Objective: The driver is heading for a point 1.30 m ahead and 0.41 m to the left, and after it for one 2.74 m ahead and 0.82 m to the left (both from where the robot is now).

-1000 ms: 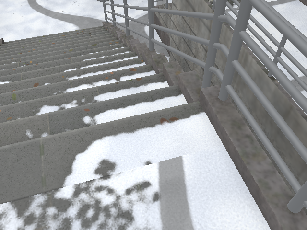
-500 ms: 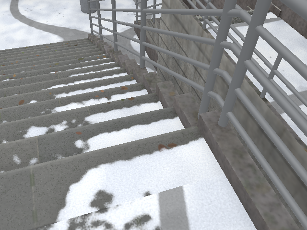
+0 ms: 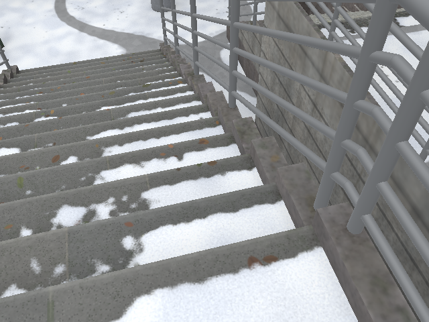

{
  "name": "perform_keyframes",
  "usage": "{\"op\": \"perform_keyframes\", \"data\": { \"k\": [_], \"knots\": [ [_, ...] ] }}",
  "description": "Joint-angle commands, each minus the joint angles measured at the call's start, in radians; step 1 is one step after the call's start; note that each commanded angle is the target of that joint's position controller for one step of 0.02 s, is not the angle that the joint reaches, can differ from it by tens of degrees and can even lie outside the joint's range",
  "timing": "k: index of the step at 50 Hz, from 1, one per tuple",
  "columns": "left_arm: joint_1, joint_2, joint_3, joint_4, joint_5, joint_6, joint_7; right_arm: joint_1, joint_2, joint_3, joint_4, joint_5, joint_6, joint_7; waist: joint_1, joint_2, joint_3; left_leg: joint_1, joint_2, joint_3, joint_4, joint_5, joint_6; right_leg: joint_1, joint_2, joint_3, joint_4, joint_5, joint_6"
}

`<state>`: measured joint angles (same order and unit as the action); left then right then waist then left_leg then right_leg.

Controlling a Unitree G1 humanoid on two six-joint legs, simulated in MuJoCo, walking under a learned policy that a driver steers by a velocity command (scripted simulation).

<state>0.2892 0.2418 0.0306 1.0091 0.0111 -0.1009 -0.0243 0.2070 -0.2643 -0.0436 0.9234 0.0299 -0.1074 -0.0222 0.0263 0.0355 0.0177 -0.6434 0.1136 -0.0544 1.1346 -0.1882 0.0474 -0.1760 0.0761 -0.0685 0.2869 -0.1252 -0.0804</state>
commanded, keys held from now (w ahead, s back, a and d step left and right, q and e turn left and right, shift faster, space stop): w+q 0.04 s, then q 0.78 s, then w+q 0.02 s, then w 0.16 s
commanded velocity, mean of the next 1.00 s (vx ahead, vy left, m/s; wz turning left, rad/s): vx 0.16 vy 0.00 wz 0.46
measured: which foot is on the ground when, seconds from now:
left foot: up 0.00-0.24, down 0.26-0.80, up 0.82-1.00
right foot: down 0.00-0.26, up 0.28-0.78, down 0.80-1.00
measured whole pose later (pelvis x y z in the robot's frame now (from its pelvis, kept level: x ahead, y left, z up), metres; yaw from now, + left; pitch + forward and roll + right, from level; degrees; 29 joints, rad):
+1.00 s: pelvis +0.28 +0.03 +0.00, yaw +29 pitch +1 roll +2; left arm 0.31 0.26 0.07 0.79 -0.01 0.00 0.05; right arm 0.25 -0.32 -0.09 0.62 0.02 0.03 -0.02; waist 0.04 0.04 -0.02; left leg -0.55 -0.06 -0.08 1.07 -0.32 -0.03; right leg -0.19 -0.03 0.02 0.41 -0.25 -0.02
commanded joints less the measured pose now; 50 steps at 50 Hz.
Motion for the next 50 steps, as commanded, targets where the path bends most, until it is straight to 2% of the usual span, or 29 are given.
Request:
{"op": "perform_keyframes", "data": {
  "k": [1,6,7,9,11,12,13,14,15,16,17,18,20,21,22,23,26,29,34,36,38,39,40,41,42,43,44,46,50],
  "knots": [
    [-0.048,0.136,0.02,-0.046,0.006,-0.016,0.023,0.015,-0.026,-0.002,-0.046,-0.015,0.008,0.0,-0.046,-0.077,0.047,-0.021,0.042,0.0,-0.151,0.165,-0.028,-0.116,-0.265,0.141,-0.211,0.095,-0.148],
    [-0.002,0.162,0.01,-0.021,0.0,-0.01,0.051,-0.12,-0.004,0.009,-0.078,-0.018,0.013,0.025,0.002,-0.086,0.027,0.135,-0.044,0.057,-0.468,0.426,-0.032,-0.089,-0.226,-0.007,-0.132,0.334,-0.083],
    [0.021,0.141,-0.001,-0.01,-0.005,-0.004,0.061,-0.166,-0.013,0.011,-0.105,-0.011,0.013,0.034,0.012,-0.084,0.024,0.133,-0.051,0.053,-0.508,0.423,-0.034,-0.043,-0.233,0.001,-0.116,0.319,-0.076],
    [0.01,0.176,0.011,-0.009,-0.012,0.013,0.057,-0.207,-0.047,0.006,-0.144,-0.011,0.012,0.045,0.012,-0.147,0.009,0.099,-0.062,0.064,-0.538,0.32,-0.013,0.075,-0.27,-0.012,-0.035,0.401,-0.056],
    [-0.006,0.171,0.013,-0.014,-0.023,0.035,0.068,-0.158,-0.087,-0.01,-0.157,-0.017,0.016,0.063,-0.021,-0.166,-0.019,0.122,-0.091,0.082,-0.553,0.181,0.021,0.155,-0.288,-0.015,0.103,0.537,-0.023],
    [-0.021,0.164,0.015,-0.032,-0.03,0.044,0.073,-0.064,-0.112,-0.026,-0.144,-0.023,0.02,0.074,-0.069,-0.171,-0.063,0.207,-0.126,0.107,-0.593,0.169,0.045,0.17,-0.275,-0.027,0.218,0.606,-0.004],
    [-0.009,0.172,0.015,-0.051,-0.019,0.053,0.076,0.03,-0.154,-0.049,-0.119,-0.029,0.022,0.075,-0.107,-0.105,-0.111,0.358,-0.16,0.106,-0.661,0.248,0.078,0.116,-0.228,-0.05,0.42,0.597,0.03],
    [0.059,0.147,0.003,-0.085,0.014,0.049,0.075,0.148,-0.275,-0.083,-0.112,-0.042,0.03,0.06,-0.118,0.106,-0.235,0.643,0.051,-0.162,-0.611,0.726,0.172,-0.116,-0.146,-0.08,0.782,0.24,0.089],
    [0.177,0.043,-0.029,-0.099,0.038,0.027,0.046,0.121,-0.325,-0.083,-0.14,-0.058,0.042,0.061,-0.028,0.313,-0.396,0.934,0.267,-0.556,-0.652,0.93,0.387,-0.455,0.034,0.025,1.136,-0.556,0.138],
    [0.14,0.147,-0.003,-0.09,0.009,0.014,0.035,0.099,-0.223,-0.064,-0.179,-0.055,0.059,0.062,-0.08,0.177,-0.467,0.889,0.235,-0.541,-0.689,0.786,0.358,-0.48,-0.025,0.177,1.232,-0.541,0.105],
    [0.039,0.2,0.017,-0.122,-0.007,0.027,0.044,0.018,-0.2,-0.059,-0.222,-0.039,0.073,0.055,-0.071,0.08,-0.346,0.74,0.179,-0.414,-0.715,0.616,0.305,-0.538,-0.056,0.158,1.223,-0.442,0.096],
    [-0.001,0.183,0.018,-0.123,0.002,0.049,0.062,-0.023,-0.165,-0.048,-0.233,-0.022,0.075,0.044,-0.051,-0.02,-0.241,0.586,0.135,-0.332,-0.754,0.519,0.252,-0.527,-0.096,0.153,1.144,-0.358,0.107],
    [-0.03,0.165,0.028,-0.16,0.009,0.088,0.086,-0.051,-0.14,-0.04,-0.252,-0.027,0.076,0.032,-0.002,-0.005,-0.138,0.348,0.066,-0.277,-0.807,0.378,0.225,-0.426,-0.12,0.144,0.994,-0.292,0.121],
    [-0.018,0.153,0.026,-0.173,0.018,0.094,0.087,-0.053,-0.159,-0.045,-0.256,-0.042,0.066,0.031,0.012,0.018,-0.138,0.29,0.052,-0.283,-0.819,0.382,0.232,-0.379,-0.104,0.143,0.966,-0.266,0.122],
    [-0.004,0.118,0.026,-0.181,0.002,0.094,0.092,-0.046,-0.159,-0.046,-0.256,-0.049,0.065,0.028,0.025,0.027,-0.147,0.304,0.033,-0.263,-0.816,0.373,0.224,-0.375,-0.099,0.138,0.894,-0.256,0.119],
    [-0.013,0.102,0.02,-0.19,0.004,0.092,0.096,-0.037,-0.16,-0.048,-0.262,-0.043,0.066,0.023,0.018,0.048,-0.159,0.324,0.019,-0.262,-0.813,0.38,0.222,-0.385,-0.087,0.14,0.83,-0.247,0.122],
    [-0.053,0.116,0.03,-0.21,-0.009,0.089,0.098,-0.012,-0.167,-0.053,-0.284,-0.023,0.089,-0.005,0.006,0.068,-0.204,0.398,0.033,-0.332,-0.823,0.179,0.215,-0.398,-0.073,0.173,0.714,-0.218,0.132],
    [-0.117,0.132,0.038,-0.233,-0.014,0.095,0.09,-0.018,-0.169,-0.055,-0.308,-0.032,0.11,-0.022,-0.02,0.099,-0.169,0.41,0.017,-0.374,-0.82,0.009,0.176,-0.42,-0.069,0.194,0.617,-0.166,0.14],
    [-0.121,0.138,0.04,-0.234,-0.02,0.069,0.075,0.007,-0.172,-0.06,-0.331,-0.036,0.124,-0.027,-0.044,0.129,-0.107,0.411,0.016,-0.469,-0.807,0.019,0.168,-0.338,-0.052,0.197,0.46,-0.207,0.137],
    [-0.08,0.133,0.042,-0.225,-0.017,0.068,0.063,0.01,-0.173,-0.058,-0.341,-0.012,0.128,-0.025,-0.037,0.138,-0.125,0.418,0.008,-0.481,-0.78,0.135,0.166,-0.249,-0.046,0.191,0.38,-0.192,0.139],
    [-0.043,0.133,0.047,-0.215,-0.012,0.059,0.046,0.01,-0.174,-0.064,-0.341,-0.006,0.137,-0.031,0.001,0.113,-0.123,0.384,-0.024,-0.511,-0.764,0.146,0.132,-0.111,-0.043,0.176,0.227,-0.126,0.121],
    [0.0,0.135,0.053,-0.207,-0.014,0.047,0.047,0.0,-0.16,-0.059,-0.347,0.0,0.148,-0.03,0.032,0.099,-0.119,0.367,-0.072,-0.465,-0.721,0.074,0.095,-0.034,-0.072,0.154,0.106,-0.045,0.097],
    [0.015,0.203,0.071,-0.216,-0.002,0.044,0.055,0.041,-0.117,-0.049,-0.356,-0.011,0.147,-0.023,0.006,-0.032,-0.141,0.229,-0.155,-0.354,-0.579,-0.159,0.042,0.103,-0.256,0.273,0.086,0.021,0.022],
    [-0.028,0.271,0.091,-0.244,0.014,0.062,0.065,0.085,-0.092,-0.048,-0.376,-0.01,0.139,-0.016,-0.035,-0.3,-0.094,0.054,-0.308,-0.142,-0.364,-0.43,-0.019,0.131,-0.44,0.461,0.064,0.283,-0.108],
    [-0.034,0.258,0.098,-0.268,0.027,0.067,0.063,0.036,-0.16,-0.068,-0.396,-0.034,0.122,-0.011,0.001,-0.325,-0.093,-0.019,-0.234,-0.101,-0.147,-0.433,-0.05,0.062,-0.53,0.578,-0.002,0.166,-0.192],
    [-0.064,0.22,0.092,-0.284,0.02,0.069,0.065,0.0,-0.205,-0.083,-0.389,-0.022,0.121,-0.007,0.007,-0.209,-0.083,-0.027,-0.184,-0.094,-0.067,-0.326,-0.056,0.051,-0.46,0.517,-0.011,-0.044,-0.17],
    [-0.091,0.179,0.079,-0.289,0.0,0.081,0.066,0.008,-0.179,-0.08,-0.377,-0.017,0.125,-0.007,-0.005,-0.168,-0.052,-0.044,-0.188,-0.077,-0.031,-0.255,-0.065,0.039,-0.375,0.451,-0.023,-0.188,-0.133],
    [-0.067,0.149,0.063,-0.292,-0.032,0.096,0.075,0.033,-0.104,-0.057,-0.378,-0.016,0.134,0.0,-0.013,-0.182,-0.017,-0.064,-0.192,-0.049,0.072,-0.184,-0.083,0.033,-0.306,0.395,-0.055,-0.305,-0.11],
    [0.027,0.161,0.065,-0.278,-0.023,0.08,0.07,-0.035,-0.071,-0.041,-0.398,-0.009,0.104,0.013,0.024,-0.196,0.047,-0.061,-0.153,0.021,-0.149,-0.093,-0.088,0.073,-0.284,0.333,-0.108,-0.3,-0.126]
  ]
}}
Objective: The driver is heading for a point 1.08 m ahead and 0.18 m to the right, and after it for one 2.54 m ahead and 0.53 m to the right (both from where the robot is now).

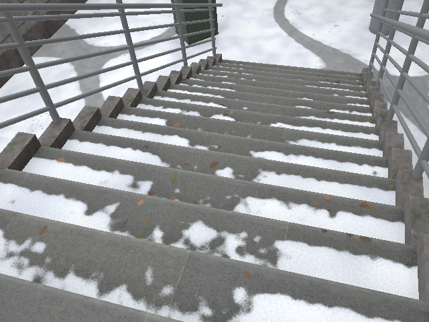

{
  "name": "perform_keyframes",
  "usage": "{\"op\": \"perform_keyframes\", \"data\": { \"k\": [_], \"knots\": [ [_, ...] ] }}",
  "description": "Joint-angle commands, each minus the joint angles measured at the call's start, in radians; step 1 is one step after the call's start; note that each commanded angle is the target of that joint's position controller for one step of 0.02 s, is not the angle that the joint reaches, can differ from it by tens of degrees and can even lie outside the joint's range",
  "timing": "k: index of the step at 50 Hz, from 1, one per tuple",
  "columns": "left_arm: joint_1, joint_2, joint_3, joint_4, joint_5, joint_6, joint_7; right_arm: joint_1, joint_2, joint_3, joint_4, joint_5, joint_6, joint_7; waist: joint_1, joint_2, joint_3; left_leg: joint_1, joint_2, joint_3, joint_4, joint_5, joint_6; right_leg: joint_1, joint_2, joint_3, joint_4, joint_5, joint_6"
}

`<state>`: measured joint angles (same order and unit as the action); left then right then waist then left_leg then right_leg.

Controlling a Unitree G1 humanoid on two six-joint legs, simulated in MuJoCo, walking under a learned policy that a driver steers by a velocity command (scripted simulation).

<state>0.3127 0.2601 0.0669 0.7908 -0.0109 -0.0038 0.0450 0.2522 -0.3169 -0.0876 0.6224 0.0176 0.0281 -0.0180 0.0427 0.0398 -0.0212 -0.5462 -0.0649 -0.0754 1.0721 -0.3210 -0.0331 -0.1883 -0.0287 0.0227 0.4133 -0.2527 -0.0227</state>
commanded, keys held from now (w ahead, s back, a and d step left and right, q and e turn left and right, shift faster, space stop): w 0.56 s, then w+e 0.44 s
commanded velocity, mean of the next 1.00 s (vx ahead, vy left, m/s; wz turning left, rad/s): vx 0.45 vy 0.00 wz -0.07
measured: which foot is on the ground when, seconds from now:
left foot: up 0.00-0.20, down 0.22-0.70, up 0.72-1.00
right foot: down 0.00-0.22, up 0.24-0.64, down 0.66-1.00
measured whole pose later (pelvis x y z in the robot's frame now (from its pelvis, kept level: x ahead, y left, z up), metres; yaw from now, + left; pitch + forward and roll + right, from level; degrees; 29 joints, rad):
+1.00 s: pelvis +0.39 +0.03 -0.02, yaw -9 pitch +3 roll +0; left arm 0.44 0.23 0.05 0.77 -0.03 -0.04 0.03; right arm 0.14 -0.28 -0.04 0.67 -0.01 -0.10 0.02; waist 0.06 0.02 -0.03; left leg -0.73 0.08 -0.12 0.94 0.10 0.03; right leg -0.26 0.11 0.11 0.60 -0.38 -0.07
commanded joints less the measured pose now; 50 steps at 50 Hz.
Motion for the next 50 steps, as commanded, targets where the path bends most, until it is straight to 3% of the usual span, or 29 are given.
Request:
{"op": "perform_keyframes", "data": {
  "k": [1,6,9,10,11,12,13,14,17,20,25,27,30,32,33,34,35,36,37,38,40,41,43,45,46,47,48,49,50],
  "knots": [
    [0.009,0.16,0.036,-0.067,0.006,-0.025,-0.004,-0.122,-0.021,0.004,-0.11,0.013,-0.04,0.016,0.019,-0.203,0.077,-0.122,0.039,0.049,-0.161,0.05,0.005,0.096,-0.173,0.212,-0.227,-0.116,-0.177],
    [0.052,0.206,0.053,-0.06,-0.023,-0.035,-0.038,-0.158,-0.016,0.011,-0.113,0.023,-0.073,0.03,0.041,-0.231,0.088,0.095,0.05,0.12,-0.445,-0.009,0.066,0.03,-0.222,0.211,-0.228,-0.083,-0.204],
    [0.048,0.217,0.046,-0.038,-0.035,-0.022,-0.038,-0.032,-0.01,0.008,-0.052,0.008,-0.108,0.034,-0.048,-0.162,0.062,0.348,0.026,0.13,-0.65,0.117,0.109,-0.059,-0.22,0.208,-0.164,-0.053,-0.179],
    [0.042,0.18,0.037,-0.04,-0.032,-0.024,-0.04,0.04,-0.021,-0.005,-0.021,0.004,-0.112,0.031,-0.084,-0.146,0.03,0.455,0.046,0.099,-0.65,0.115,0.119,-0.097,-0.187,0.164,-0.083,-0.005,-0.15],
    [-0.001,0.113,0.016,-0.059,-0.022,-0.039,-0.045,0.179,-0.065,-0.019,0.013,-0.007,-0.111,0.021,-0.149,-0.053,-0.04,0.627,0.159,-0.051,-0.671,0.084,0.141,-0.209,-0.118,0.082,0.134,-0.01,-0.097],
    [0.011,0.038,-0.005,-0.103,-0.003,-0.067,-0.053,0.226,-0.189,-0.049,0.009,-0.017,-0.105,0.018,-0.132,0.216,-0.065,0.795,0.38,-0.418,-0.741,0.001,0.248,-0.505,0.014,-0.057,0.472,-0.185,-0.034],
    [0.0,0.114,0.018,-0.112,-0.016,-0.09,-0.05,0.274,-0.159,-0.043,0.025,-0.017,-0.112,0.022,-0.152,0.214,-0.045,0.753,0.448,-0.609,-0.819,-0.159,0.335,-0.652,0.016,0.024,0.651,-0.341,-0.031],
    [-0.016,0.162,0.036,-0.109,-0.038,-0.097,-0.055,0.227,-0.097,-0.022,0.024,-0.011,-0.121,0.025,-0.124,0.149,0.034,0.711,0.415,-0.536,-0.824,-0.205,0.312,-0.708,-0.04,0.064,0.723,-0.264,-0.049],
    [-0.025,0.138,0.035,-0.096,-0.003,-0.09,-0.056,0.097,-0.041,0.002,0.008,-0.013,-0.121,0.042,-0.066,0.085,0.075,0.535,0.299,-0.311,-0.858,0.02,0.255,-0.634,-0.104,0.056,0.659,-0.018,-0.047],
    [-0.034,0.1,0.025,-0.085,0.024,-0.075,-0.041,0.11,-0.051,0.001,0.049,-0.015,-0.122,0.047,-0.053,0.059,0.046,0.478,0.25,-0.179,-0.857,0.409,0.249,-0.596,-0.095,0.03,0.574,0.117,-0.012],
    [-0.208,0.022,-0.008,-0.144,0.026,-0.094,-0.048,0.162,-0.086,-0.002,0.131,-0.015,-0.1,0.023,-0.084,0.057,0.038,0.379,0.194,-0.031,-0.827,0.597,0.216,-0.446,-0.026,-0.03,0.298,0.363,0.004],
    [-0.13,0.058,0.009,-0.107,0.026,-0.095,-0.061,0.204,-0.103,-0.007,0.158,-0.033,-0.113,0.028,-0.072,0.072,-0.034,0.344,0.249,-0.039,-0.784,0.621,0.244,-0.308,-0.006,-0.034,0.479,0.479,-0.008],
    [-0.166,0.082,0.019,-0.132,0.022,-0.09,-0.072,0.164,-0.076,0.007,0.154,-0.021,-0.111,0.031,-0.049,0.036,0.023,0.454,0.276,-0.035,-0.675,0.71,0.239,-0.44,-0.008,-0.043,0.501,0.269,-0.053],
    [-0.151,0.09,0.021,-0.132,0.024,-0.09,-0.074,0.139,-0.084,0.009,0.134,-0.007,-0.101,0.023,-0.033,0.05,0.023,0.382,0.223,0.03,-0.579,0.933,0.207,-0.247,0.082,-0.164,0.351,0.082,-0.072],
    [-0.021,0.105,0.036,-0.097,0.022,-0.089,-0.073,0.137,-0.096,0.012,0.15,-0.007,-0.101,0.018,0.035,0.071,-0.011,0.347,0.215,0.042,-0.436,1.006,0.2,-0.058,0.119,-0.18,0.3,0.116,-0.089],
    [0.161,0.171,0.062,-0.045,0.018,-0.094,-0.069,0.119,-0.087,0.018,0.14,-0.016,-0.112,0.011,0.124,-0.004,-0.06,0.209,0.174,0.071,-0.168,0.937,0.171,0.183,0.101,-0.122,0.263,0.239,-0.129],
    [0.247,0.238,0.074,-0.021,0.002,-0.086,-0.06,0.23,-0.005,0.042,0.137,-0.032,-0.131,0.017,0.081,-0.252,-0.158,-0.072,0.052,0.12,0.304,0.088,0.098,0.428,-0.139,0.246,0.229,0.28,-0.27],
    [0.202,0.197,0.034,-0.072,0.001,-0.086,-0.068,0.328,0.03,0.061,0.14,-0.013,-0.164,0.034,-0.006,-0.334,-0.253,-0.204,-0.014,-0.05,0.468,-0.303,0.111,0.427,-0.294,0.669,0.082,0.302,-0.397],
    [0.192,0.172,0.04,-0.063,0.001,-0.089,-0.068,0.188,-0.075,0.035,0.093,0.043,-0.172,0.031,0.029,-0.28,-0.132,-0.316,0.022,-0.074,0.459,-0.182,0.119,0.317,-0.312,0.741,-0.121,0.066,-0.41],
    [0.123,0.146,0.031,-0.076,0.003,-0.093,-0.068,0.05,-0.107,0.031,0.046,0.053,-0.162,0.021,0.02,-0.153,-0.015,-0.371,0.069,-0.069,0.437,-0.098,0.12,0.198,-0.301,0.69,-0.115,-0.046,-0.383],
    [-0.019,0.101,0.01,-0.129,0.007,-0.092,-0.076,0.06,-0.102,0.023,0.051,-0.005,-0.117,-0.004,-0.064,-0.018,0.051,-0.207,0.14,-0.072,0.287,0.034,0.093,-0.1,-0.222,0.516,-0.123,0.032,-0.325],
    [-0.054,0.118,0.014,-0.136,-0.006,-0.086,-0.08,0.095,-0.09,0.017,0.048,-0.009,-0.098,-0.011,-0.107,-0.047,0.066,-0.136,0.161,-0.069,0.211,0.042,0.077,-0.187,-0.178,0.457,-0.15,0.02,-0.309],
    [-0.028,0.114,0.014,-0.118,-0.015,-0.082,-0.065,0.019,-0.061,0.022,0.003,-0.017,-0.085,-0.019,-0.098,-0.053,0.086,-0.12,0.172,-0.033,0.035,0.077,0.056,-0.232,-0.127,0.378,-0.178,0.107,-0.284],
    [0.012,0.126,0.022,-0.108,-0.013,-0.059,-0.046,-0.037,0.013,0.047,-0.008,-0.04,-0.086,0.003,-0.069,-0.053,0.035,-0.072,0.146,0.016,-0.108,0.184,0.034,-0.217,-0.076,0.273,-0.093,0.259,-0.271],
    [0.036,0.137,0.027,-0.105,0.011,-0.057,-0.03,0.008,0.017,0.041,0.029,-0.054,-0.103,0.025,-0.076,-0.061,-0.047,-0.007,0.133,0.021,-0.037,0.398,0.043,-0.204,-0.072,0.26,0.007,0.383,-0.268],
    [0.018,0.145,0.029,-0.116,0.002,-0.045,-0.017,0.028,-0.002,0.041,0.046,-0.046,-0.116,0.036,-0.082,-0.07,-0.065,-0.006,0.125,0.039,-0.055,0.444,0.042,-0.196,-0.049,0.232,0.045,0.412,-0.256],
    [0.104,0.114,0.025,-0.09,-0.018,-0.046,0.002,-0.037,-0.031,0.032,0.028,-0.036,-0.138,0.044,-0.032,-0.085,-0.055,-0.138,0.144,-0.031,-0.072,0.532,0.053,-0.078,-0.068,0.313,0.087,0.317,-0.244],
    [0.193,0.139,0.027,-0.067,-0.024,-0.044,0.011,-0.164,-0.065,0.023,-0.013,-0.02,-0.152,0.046,0.015,-0.075,-0.023,-0.336,0.146,-0.05,-0.163,0.517,0.07,0.071,-0.089,0.365,0.118,0.161,-0.239],
    [0.266,0.12,0.025,-0.051,-0.027,-0.043,0.018,-0.273,-0.051,0.034,-0.038,-0.031,-0.162,0.049,0.074,-0.095,-0.004,-0.43,0.146,-0.068,-0.248,0.512,0.083,0.166,-0.092,0.412,0.14,0.076,-0.236]
  ]
}}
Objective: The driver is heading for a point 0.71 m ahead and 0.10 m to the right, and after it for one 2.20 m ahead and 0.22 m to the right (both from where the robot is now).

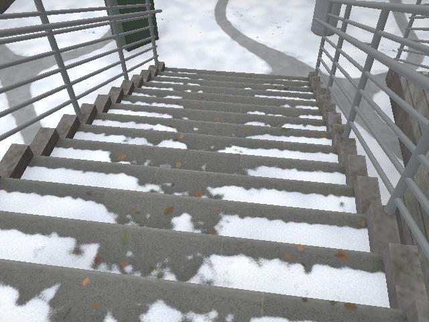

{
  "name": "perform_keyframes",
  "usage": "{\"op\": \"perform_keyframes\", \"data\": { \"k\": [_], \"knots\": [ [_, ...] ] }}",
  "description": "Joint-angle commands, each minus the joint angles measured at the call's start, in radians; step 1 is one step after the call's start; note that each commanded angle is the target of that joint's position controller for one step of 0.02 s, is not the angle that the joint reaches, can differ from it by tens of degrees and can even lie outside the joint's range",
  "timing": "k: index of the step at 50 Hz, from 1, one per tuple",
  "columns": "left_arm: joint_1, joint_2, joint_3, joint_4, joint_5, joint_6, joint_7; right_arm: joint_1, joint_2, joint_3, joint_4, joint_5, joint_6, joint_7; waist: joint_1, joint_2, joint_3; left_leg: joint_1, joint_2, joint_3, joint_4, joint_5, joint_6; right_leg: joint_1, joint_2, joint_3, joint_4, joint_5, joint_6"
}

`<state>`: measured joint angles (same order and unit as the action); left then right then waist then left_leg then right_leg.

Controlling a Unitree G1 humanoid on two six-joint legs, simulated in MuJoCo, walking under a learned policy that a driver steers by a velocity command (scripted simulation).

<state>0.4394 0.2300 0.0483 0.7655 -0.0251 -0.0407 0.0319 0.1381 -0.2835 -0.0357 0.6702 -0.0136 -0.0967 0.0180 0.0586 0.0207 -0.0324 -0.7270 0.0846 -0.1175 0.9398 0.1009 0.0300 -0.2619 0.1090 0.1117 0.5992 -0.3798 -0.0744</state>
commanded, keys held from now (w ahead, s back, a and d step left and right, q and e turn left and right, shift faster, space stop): w+e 0.90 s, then w+q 0.10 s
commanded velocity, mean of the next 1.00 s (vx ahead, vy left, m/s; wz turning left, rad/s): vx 0.50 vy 0.00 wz -0.55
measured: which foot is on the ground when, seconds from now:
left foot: up 0.00-0.22, down 0.24-0.90, up 0.92-1.00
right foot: down 0.00-0.24, up 0.26-0.88, down 0.90-1.00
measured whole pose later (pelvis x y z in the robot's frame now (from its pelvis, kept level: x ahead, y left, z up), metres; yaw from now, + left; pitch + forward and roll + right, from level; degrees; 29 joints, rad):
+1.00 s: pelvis +0.50 -0.09 -0.34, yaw -34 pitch +1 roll +0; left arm 0.13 0.25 0.05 0.81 -0.03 -0.01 -0.05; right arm 0.42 -0.24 -0.04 0.91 0.06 -0.07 -0.01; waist -0.08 0.00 0.06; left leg -0.40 0.08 -0.10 1.80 -0.71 -0.05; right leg -0.46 0.10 0.00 0.64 -0.19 -0.10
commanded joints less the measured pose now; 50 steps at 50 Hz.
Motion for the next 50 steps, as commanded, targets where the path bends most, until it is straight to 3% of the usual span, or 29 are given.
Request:
{"op": "perform_keyframes", "data": {
  "k": [1,2,4,8,10,12,13,14,15,16,17,19,21,23,24,26,29,32,35,37,40,42,44,45,46,47,48,49,50],
  "knots": [
    [0.154,0.132,0.038,-0.022,-0.006,-0.01,0.034,-0.215,-0.079,-0.016,-0.097,0.008,-0.044,0.021,0.072,-0.095,0.027,-0.279,-0.004,-0.059,-0.189,0.095,0.025,0.255,-0.226,0.36,-0.023,0.143,-0.187],
    [0.114,0.125,0.029,-0.027,-0.011,-0.008,0.042,-0.246,-0.071,-0.009,-0.116,-0.013,-0.042,0.03,0.057,-0.063,0.081,-0.128,-0.031,-0.02,-0.364,0.262,0.024,0.063,-0.158,0.27,-0.013,0.016,-0.161],
    [0.049,0.173,0.04,-0.038,-0.008,0.014,0.04,-0.179,-0.028,-0.002,-0.1,-0.036,-0.043,0.054,0.047,-0.073,0.043,0.275,-0.115,0.053,-0.401,0.474,0.013,-0.228,-0.102,0.214,0.035,-0.024,-0.131],
    [0.053,0.128,0.038,-0.04,-0.019,0.048,0.066,-0.118,-0.038,-0.016,-0.113,0.006,-0.009,0.034,0.02,-0.144,0.06,0.325,-0.038,-0.074,-0.545,0.34,-0.001,-0.08,-0.097,0.297,0.24,-0.084,-0.09],
    [0.03,0.112,0.032,-0.03,-0.015,0.072,0.078,0.068,-0.045,-0.034,-0.041,0.022,0.006,0.024,-0.069,-0.157,0.028,0.472,0.046,-0.091,-0.667,0.403,0.0,-0.043,-0.081,0.301,0.484,-0.064,-0.057],
    [0.078,0.036,0.006,0.01,-0.014,0.06,0.032,0.447,-0.08,-0.058,0.09,0.006,0.011,0.026,-0.211,0.025,-0.103,0.981,0.101,-0.085,-0.469,0.312,-0.003,-0.35,0.017,0.184,0.996,-0.394,0.021],
    [0.247,-0.004,0.003,0.052,-0.029,0.042,-0.003,0.485,-0.105,-0.053,0.103,-0.005,0.009,0.035,-0.152,0.257,-0.153,1.18,0.151,-0.086,-0.174,0.558,-0.041,-0.629,0.039,0.193,1.316,-0.52,0.044],
    [0.358,0.009,0.001,0.041,-0.039,0.017,-0.017,0.461,-0.173,-0.075,0.12,0.018,0.027,0.033,-0.069,0.453,-0.164,1.141,0.246,-0.281,-0.259,0.528,-0.016,-0.76,0.003,0.156,1.445,-0.405,0.075],
    [0.283,0.047,0.003,0.014,-0.045,0.002,-0.006,0.48,-0.221,-0.094,0.15,0.032,0.042,0.035,-0.074,0.376,-0.148,1.042,0.348,-0.432,-0.407,0.13,0.098,-0.823,-0.034,0.096,1.508,-0.292,0.088],
    [0.11,0.101,0.018,-0.024,-0.054,0.018,0.022,0.402,-0.153,-0.077,0.177,0.031,0.051,0.028,-0.07,0.18,-0.015,0.839,0.308,-0.507,-0.639,-0.452,0.121,-0.862,-0.072,0.015,1.464,-0.123,0.066],
    [-0.012,0.136,0.023,-0.078,-0.067,0.028,0.044,0.291,-0.142,-0.064,0.177,0.022,0.031,0.021,-0.047,0.242,0.089,0.656,0.358,-0.582,-0.712,-0.545,0.185,-0.861,-0.125,0.003,1.477,-0.048,0.047],
    [-0.061,0.147,0.034,-0.067,-0.025,0.046,0.048,0.153,0.063,-0.001,0.175,0.016,-0.002,0.008,0.009,0.055,0.206,0.38,0.21,-0.286,-0.599,-0.478,0.081,-0.766,-0.184,0.137,1.177,0.176,0.004],
    [-0.038,0.117,0.044,-0.055,0.001,0.026,0.029,0.12,0.014,-0.007,0.177,-0.008,-0.015,-0.014,0.034,0.084,0.186,0.262,0.103,-0.079,-0.639,-0.267,0.026,-0.59,-0.166,0.122,0.817,0.362,0.015],
    [-0.095,0.069,0.04,-0.075,0.011,0.02,0.011,0.229,-0.006,-0.01,0.225,-0.02,-0.019,-0.04,-0.01,0.145,0.137,0.359,0.118,-0.058,-0.647,-0.001,0.07,-0.564,-0.161,0.13,0.611,0.458,0.042],
    [-0.071,0.026,0.028,-0.065,0.011,0.028,0.002,0.276,-0.029,-0.018,0.255,-0.029,-0.008,-0.047,-0.01,0.139,0.083,0.448,0.151,-0.065,-0.607,0.125,0.107,-0.585,-0.163,0.136,0.618,0.444,0.046],
    [-0.062,0.062,0.039,-0.069,0.01,0.045,-0.024,0.274,-0.083,-0.035,0.252,-0.022,-0.016,-0.038,-0.005,0.043,0.044,0.571,0.188,-0.045,-0.539,0.22,0.134,-0.657,-0.159,0.131,0.627,0.474,0.031],
    [-0.217,0.078,0.048,-0.12,0.0,0.037,-0.054,0.368,-0.015,-0.022,0.278,0.022,-0.01,-0.039,-0.072,-0.006,0.096,0.716,0.139,0.026,-0.493,-0.063,0.071,-0.775,-0.154,0.152,0.42,0.637,-0.001],
    [-0.298,0.037,0.038,-0.138,0.001,0.018,-0.077,0.467,-0.005,-0.015,0.315,-0.007,-0.011,-0.046,-0.128,0.06,0.163,0.776,0.181,0.008,-0.442,-0.068,0.079,-0.859,-0.146,0.139,0.389,0.642,-0.021],
    [-0.421,0.051,0.03,-0.184,0.024,0.017,-0.097,0.435,-0.025,-0.021,0.277,-0.021,-0.006,-0.068,-0.166,-0.005,0.216,0.7,0.158,0.12,-0.395,-0.146,0.069,-0.763,-0.137,0.069,0.15,0.787,0.003],
    [-0.466,0.009,0.011,-0.193,0.016,0.023,-0.112,0.436,-0.009,-0.014,0.265,0.01,0.018,-0.064,-0.191,-0.012,0.208,0.53,0.131,0.212,-0.38,-0.263,0.046,-0.465,-0.125,-0.055,0.019,0.914,0.026],
    [-0.524,0.007,0.009,-0.194,-0.002,0.012,-0.148,0.381,-0.06,-0.023,0.238,0.014,0.036,-0.059,-0.217,0.016,0.217,0.543,0.132,0.247,-0.279,-0.271,0.033,-0.359,-0.127,-0.09,-0.096,0.923,0.02],
    [-0.423,0.063,0.031,-0.143,-0.011,0.016,-0.135,0.402,-0.076,-0.025,0.251,0.02,0.041,-0.046,-0.179,-0.005,0.192,0.721,0.144,0.232,-0.066,-0.025,0.041,-0.326,-0.115,-0.117,-0.208,0.786,-0.002],
    [-0.084,0.153,0.071,-0.025,-0.004,0.014,-0.097,0.377,-0.097,-0.032,0.288,0.033,0.042,-0.033,0.009,0.068,0.019,0.577,0.136,0.215,0.378,0.163,0.031,0.16,-0.122,-0.115,-0.244,0.816,-0.054],
    [0.024,0.222,0.084,0.01,0.015,0.013,-0.07,0.382,-0.068,-0.035,0.277,0.034,0.036,-0.027,0.07,-0.11,-0.04,0.306,0.019,0.289,0.794,-0.396,-0.048,0.475,-0.163,-0.051,-0.178,0.992,-0.121],
    [0.089,0.271,0.061,0.041,0.044,0.014,-0.072,0.547,0.023,-0.007,0.248,0.014,0.011,-0.003,-0.003,-0.3,-0.273,-0.11,-0.027,0.098,1.152,-1.036,-0.074,0.946,-0.342,0.146,0.244,1.295,-0.261],
    [0.172,0.204,0.051,0.05,0.015,0.028,-0.077,0.504,-0.094,-0.024,0.23,0.055,-0.021,0.009,0.104,-0.24,-0.429,-0.131,-0.033,-0.077,1.095,-1.006,-0.075,0.949,-0.424,0.245,0.211,1.236,-0.363],
    [0.148,0.281,0.075,0.106,-0.019,0.036,-0.076,0.408,-0.073,-0.034,0.126,0.077,-0.023,-0.008,0.057,-0.191,-0.467,-0.195,-0.013,-0.03,0.978,-0.96,-0.111,0.86,-0.461,0.407,0.005,0.636,-0.371],
    [0.062,0.278,0.075,0.101,-0.018,0.043,-0.069,0.291,-0.055,-0.027,0.09,0.109,-0.009,-0.03,0.022,-0.048,-0.327,-0.245,0.017,0.03,0.904,-0.802,-0.087,0.636,-0.495,0.531,-0.194,0.108,-0.324],
    [-0.118,0.202,0.047,0.044,0.004,0.031,-0.069,0.252,-0.09,-0.039,0.103,0.109,0.013,-0.063,-0.028,0.053,-0.171,-0.174,0.011,0.03,0.765,-0.592,-0.072,0.341,-0.506,0.532,-0.287,-0.012,-0.286]
  ]
}}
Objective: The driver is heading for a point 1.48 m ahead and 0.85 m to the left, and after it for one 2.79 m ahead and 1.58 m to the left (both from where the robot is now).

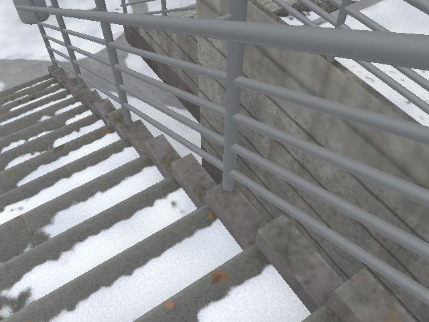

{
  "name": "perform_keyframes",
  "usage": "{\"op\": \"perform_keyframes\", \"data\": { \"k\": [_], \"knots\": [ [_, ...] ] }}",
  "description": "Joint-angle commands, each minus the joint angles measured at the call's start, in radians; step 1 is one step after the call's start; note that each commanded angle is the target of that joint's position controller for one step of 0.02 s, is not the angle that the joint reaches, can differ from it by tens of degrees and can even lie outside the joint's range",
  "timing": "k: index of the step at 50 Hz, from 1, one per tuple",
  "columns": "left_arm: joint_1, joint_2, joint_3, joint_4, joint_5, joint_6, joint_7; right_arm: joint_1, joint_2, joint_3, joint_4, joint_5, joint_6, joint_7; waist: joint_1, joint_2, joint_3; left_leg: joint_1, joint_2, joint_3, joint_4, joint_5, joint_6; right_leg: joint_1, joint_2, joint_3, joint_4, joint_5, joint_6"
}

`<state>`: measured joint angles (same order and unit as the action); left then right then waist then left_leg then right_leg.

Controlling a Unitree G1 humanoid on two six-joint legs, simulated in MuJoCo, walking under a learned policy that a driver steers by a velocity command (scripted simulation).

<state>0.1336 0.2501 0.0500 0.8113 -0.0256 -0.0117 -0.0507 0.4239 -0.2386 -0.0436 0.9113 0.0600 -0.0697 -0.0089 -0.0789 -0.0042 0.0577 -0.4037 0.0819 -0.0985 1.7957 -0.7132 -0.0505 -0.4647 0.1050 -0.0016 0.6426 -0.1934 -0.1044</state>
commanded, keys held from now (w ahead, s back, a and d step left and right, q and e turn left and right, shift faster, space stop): w+q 1.00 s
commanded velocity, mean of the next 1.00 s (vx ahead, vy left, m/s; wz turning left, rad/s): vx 0.50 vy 0.00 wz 0.41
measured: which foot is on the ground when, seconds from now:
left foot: up 0.00-0.50, down 0.52-1.00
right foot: down 0.00-0.52, up 0.54-1.00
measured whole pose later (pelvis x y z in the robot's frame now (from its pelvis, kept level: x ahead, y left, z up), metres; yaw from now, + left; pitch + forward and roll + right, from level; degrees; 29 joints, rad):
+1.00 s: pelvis +0.54 +0.21 -0.24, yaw +32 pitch +1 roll +4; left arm 0.05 0.26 0.06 0.63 0.01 -0.10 -0.03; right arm 0.46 -0.22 -0.06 0.79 0.04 0.00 -0.08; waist -0.09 -0.08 -0.06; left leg -0.18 -0.24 -0.27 1.03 -0.84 0.07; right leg -0.49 -0.03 0.18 0.37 0.46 -0.01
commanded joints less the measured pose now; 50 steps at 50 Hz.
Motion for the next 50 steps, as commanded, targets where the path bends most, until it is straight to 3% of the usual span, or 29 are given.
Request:
{"op": "perform_keyframes", "data": {
  "k": [1,3,6,7,10,13,17,22,23,24,25,26,27,28,29,30,31,32,33,35,37,39,41,43,44,46,47,48,50],
  "knots": [
    [0.076,0.133,0.027,-0.019,0.021,-0.022,0.014,-0.009,-0.136,-0.044,-0.11,0.016,0.004,-0.052,0.044,0.113,-0.161,-0.404,0.036,-0.068,-0.18,0.365,0.025,0.305,-0.516,0.636,-0.28,0.027,-0.21],
    [0.057,0.11,0.024,0.034,0.024,-0.044,0.032,0.026,-0.067,-0.049,-0.084,-0.047,0.016,-0.066,0.003,0.063,-0.071,-0.214,0.061,-0.086,-0.475,0.436,0.007,0.06,-0.388,0.353,-0.255,0.323,-0.139],
    [0.125,0.099,0.021,0.083,0.087,-0.057,0.066,-0.001,-0.051,-0.058,-0.1,-0.038,0.029,-0.05,0.007,-0.044,-0.108,-0.196,0.01,-0.077,-0.572,0.635,-0.004,0.069,-0.343,0.198,-0.194,0.684,-0.163],
    [0.109,0.129,0.032,0.073,0.073,-0.064,0.067,0.009,-0.078,-0.07,-0.106,-0.046,0.021,-0.036,-0.005,-0.034,-0.124,-0.196,-0.007,-0.074,-0.63,0.79,0.019,0.074,-0.311,0.156,-0.192,0.624,-0.139],
    [0.174,0.046,0.016,0.115,0.015,-0.074,0.107,-0.125,-0.051,-0.068,-0.164,-0.059,0.017,-0.015,0.041,-0.041,-0.053,-0.207,-0.023,-0.12,-0.929,1.173,0.021,0.092,-0.272,0.056,-0.132,0.258,-0.066],
    [0.237,0.016,0.006,0.142,0.019,-0.074,0.115,-0.152,-0.026,-0.061,-0.199,-0.057,0.035,0.006,0.072,-0.06,-0.018,-0.259,-0.035,-0.149,-0.973,1.233,0.047,0.137,-0.305,0.09,-0.042,0.07,-0.081],
    [0.311,0.075,0.034,0.122,0.025,-0.075,0.102,-0.29,-0.055,-0.054,-0.309,-0.063,0.053,0.028,0.152,-0.032,0.034,-0.471,-0.045,-0.178,-1.06,1.106,0.089,0.256,-0.377,0.177,0.115,-0.042,-0.085],
    [0.308,0.124,0.045,0.088,0.009,-0.038,0.113,-0.368,-0.015,-0.029,-0.359,-0.022,0.083,0.08,0.202,-0.077,0.073,-0.326,-0.041,0.025,-1.127,0.852,0.085,0.176,-0.406,0.19,0.238,0.014,-0.032],
    [0.283,0.132,0.043,0.081,-0.001,-0.027,0.114,-0.338,-0.014,-0.028,-0.346,-0.012,0.084,0.078,0.185,-0.073,0.089,-0.246,-0.04,0.061,-1.197,0.765,0.098,0.148,-0.403,0.164,0.274,0.09,-0.01],
    [0.204,0.155,0.051,0.097,0.002,-0.02,0.112,-0.174,-0.033,-0.043,-0.299,-0.008,0.084,0.071,0.081,-0.116,0.028,0.002,-0.009,0.047,-1.218,0.796,0.132,0.061,-0.418,0.158,0.384,0.133,0.012],
    [0.149,0.146,0.048,0.109,0.009,-0.038,0.106,0.031,-0.095,-0.074,-0.23,-0.018,0.087,0.058,-0.036,-0.101,-0.082,0.3,-0.037,0.109,-1.28,0.96,0.169,-0.001,-0.375,0.057,0.595,0.322,0.042],
    [0.099,0.139,0.056,0.12,0.006,-0.067,0.104,0.249,-0.175,-0.101,-0.132,-0.034,0.086,0.035,-0.176,0.069,-0.107,0.52,-0.073,0.151,-1.339,1.091,0.221,-0.126,-0.233,-0.062,1.075,0.18,0.109],
    [0.242,0.026,0.032,0.102,0.055,-0.085,0.098,0.26,-0.213,-0.084,-0.074,-0.057,0.072,0.024,-0.068,0.429,-0.107,0.756,0.029,-0.012,-1.115,1.571,0.299,-0.535,-0.112,-0.11,1.541,-0.662,0.175],
    [0.377,0.069,0.017,0.074,0.039,-0.115,0.082,0.233,-0.181,-0.056,-0.117,-0.054,0.058,0.032,-0.029,0.418,-0.303,0.866,0.102,-0.222,-1.061,1.522,0.372,-0.594,-0.168,0.052,1.54,-0.639,0.173],
    [0.276,0.096,0.02,0.018,0.021,-0.121,0.084,0.185,-0.193,-0.072,-0.127,-0.028,0.056,0.036,-0.047,0.26,-0.381,0.805,0.163,-0.396,-1.23,1.089,0.443,-0.634,-0.15,0.04,1.504,-0.58,0.193],
    [0.14,0.05,0.009,-0.06,-0.003,-0.111,0.103,0.142,-0.224,-0.081,-0.113,-0.02,0.052,0.027,-0.022,0.119,-0.285,0.69,0.195,-0.523,-1.34,0.781,0.455,-0.728,-0.156,0.024,1.42,-0.519,0.203],
    [0.05,0.006,-0.004,-0.081,0.001,-0.089,0.131,0.025,-0.177,-0.067,-0.131,-0.041,0.058,0.014,0.022,-0.047,-0.201,0.514,0.208,-0.586,-1.401,0.556,0.42,-0.732,-0.18,0.042,1.418,-0.428,0.17],
    [0.101,-0.01,-0.011,-0.093,-0.001,-0.078,0.132,-0.043,-0.204,-0.069,-0.159,-0.074,0.044,0.016,0.094,-0.051,-0.187,0.385,0.252,-0.715,-1.377,0.44,0.454,-0.693,-0.212,0.123,1.273,-0.341,0.139],
    [0.109,0.004,-0.004,-0.071,0.01,-0.076,0.129,-0.101,-0.15,-0.053,-0.178,-0.071,0.026,0.017,0.111,-0.077,-0.126,0.29,0.254,-0.666,-1.351,0.565,0.434,-0.694,-0.229,0.169,1.173,-0.261,0.126],
    [0.121,0.122,0.042,-0.067,0.044,-0.068,0.115,-0.212,-0.135,-0.043,-0.223,-0.062,0.003,0.006,0.175,0.014,-0.04,-0.017,0.051,-0.382,-1.409,0.697,0.344,-0.419,-0.227,0.165,0.606,0.045,0.141],
    [0.042,0.042,0.02,-0.095,0.098,-0.065,0.097,-0.184,-0.122,-0.04,-0.211,-0.046,0.026,-0.021,0.145,0.038,-0.12,-0.114,-0.025,-0.238,-1.335,0.995,0.32,-0.129,-0.178,0.078,0.371,0.257,0.167],
    [0.203,0.069,0.027,-0.034,0.069,-0.065,0.059,-0.182,-0.133,-0.049,-0.221,-0.038,0.035,-0.021,0.184,0.051,-0.19,-0.107,-0.026,-0.236,-1.261,1.076,0.331,0.005,-0.146,0.063,0.461,0.379,0.154],
    [-0.061,0.091,0.027,-0.126,0.061,-0.081,0.051,0.068,-0.06,-0.042,-0.143,-0.005,0.016,-0.039,0.034,0.028,-0.097,0.309,-0.023,-0.393,-1.146,0.658,0.337,-0.489,-0.172,0.192,0.256,0.423,0.124],
    [-0.24,0.066,0.008,-0.197,0.049,-0.116,0.021,0.157,-0.067,-0.051,-0.132,-0.017,0.021,-0.058,-0.039,0.075,-0.051,0.472,-0.029,-0.502,-1.093,0.528,0.345,-0.652,-0.161,0.232,0.098,0.389,0.102],
    [-0.284,0.076,0.003,-0.223,0.057,-0.124,-0.002,0.118,-0.07,-0.047,-0.147,-0.021,0.029,-0.072,-0.038,0.009,-0.003,0.305,-0.097,-0.378,-1.055,0.404,0.293,-0.499,-0.144,0.179,-0.153,0.617,0.103],
    [-0.246,0.016,-0.004,-0.245,0.056,-0.124,-0.008,0.07,-0.096,-0.046,-0.144,-0.03,0.055,-0.074,-0.045,0.056,-0.026,-0.05,-0.148,-0.338,-1.068,0.326,0.264,-0.011,-0.085,0.101,-0.189,0.818,0.114],
    [-0.188,0.018,0.001,-0.252,0.043,-0.116,-0.002,0.065,-0.083,-0.039,-0.142,-0.033,0.064,-0.08,-0.03,0.096,-0.013,-0.06,-0.162,-0.355,-1.019,0.312,0.261,0.047,-0.105,0.136,-0.205,0.798,0.112],
    [-0.123,-0.004,0.002,-0.253,0.031,-0.1,0.012,0.096,-0.062,-0.036,-0.126,-0.004,0.068,-0.078,-0.014,0.151,-0.01,0.034,-0.176,-0.371,-0.986,0.315,0.257,0.067,-0.133,0.182,-0.295,0.732,0.084],
    [-0.026,0.054,0.031,-0.224,0.03,-0.089,0.035,0.087,-0.072,-0.04,-0.133,-0.011,0.076,-0.076,0.03,0.148,-0.018,0.168,-0.196,-0.39,-0.809,0.424,0.237,0.125,-0.172,0.212,-0.387,0.589,0.069]
  ]
}}
Velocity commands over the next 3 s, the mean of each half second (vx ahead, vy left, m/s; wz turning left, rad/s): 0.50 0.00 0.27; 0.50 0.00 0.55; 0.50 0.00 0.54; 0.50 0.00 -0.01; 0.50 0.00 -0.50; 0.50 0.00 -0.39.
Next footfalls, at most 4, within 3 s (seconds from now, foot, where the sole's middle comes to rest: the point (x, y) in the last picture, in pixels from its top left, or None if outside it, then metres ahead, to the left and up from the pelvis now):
0.52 left None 0.36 0.26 -0.92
1.04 right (159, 264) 0.78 0.19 -1.08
1.70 left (58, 266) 0.87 0.65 -1.24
2.28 right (81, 210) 1.26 0.64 -1.41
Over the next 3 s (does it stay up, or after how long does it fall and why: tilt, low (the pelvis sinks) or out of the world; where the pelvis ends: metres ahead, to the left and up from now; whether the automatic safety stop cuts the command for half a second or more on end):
stays up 1.44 0.88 -0.81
